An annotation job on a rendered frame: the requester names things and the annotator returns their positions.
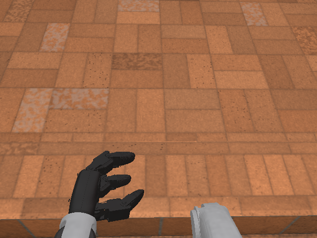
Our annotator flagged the robot left hand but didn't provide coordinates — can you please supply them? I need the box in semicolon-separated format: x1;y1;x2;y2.
68;151;145;222

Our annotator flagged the right robot thigh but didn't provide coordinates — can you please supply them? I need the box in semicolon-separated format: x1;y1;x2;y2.
190;202;243;238

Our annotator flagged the robot left forearm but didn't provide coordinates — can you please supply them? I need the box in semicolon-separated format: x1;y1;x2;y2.
53;212;97;238

